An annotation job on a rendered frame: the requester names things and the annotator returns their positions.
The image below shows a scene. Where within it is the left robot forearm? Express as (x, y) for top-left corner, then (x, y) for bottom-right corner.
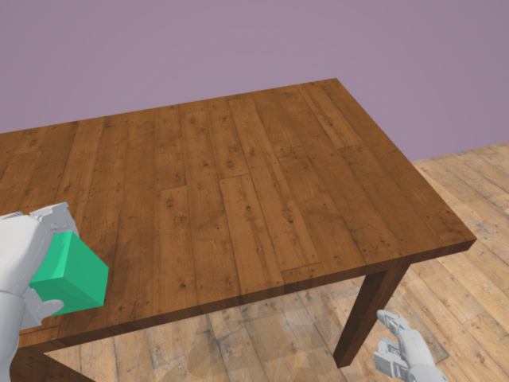
(0, 291), (26, 382)

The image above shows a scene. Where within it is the robot left hand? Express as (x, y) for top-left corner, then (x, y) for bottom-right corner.
(0, 202), (80, 331)

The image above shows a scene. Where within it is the right robot forearm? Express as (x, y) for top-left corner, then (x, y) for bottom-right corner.
(408, 364), (449, 382)

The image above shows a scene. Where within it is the robot right hand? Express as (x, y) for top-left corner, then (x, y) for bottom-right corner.
(374, 310), (436, 382)

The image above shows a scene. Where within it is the table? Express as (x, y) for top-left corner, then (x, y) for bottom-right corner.
(0, 78), (477, 382)

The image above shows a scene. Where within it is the sponge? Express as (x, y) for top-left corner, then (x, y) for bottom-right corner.
(29, 231), (109, 317)

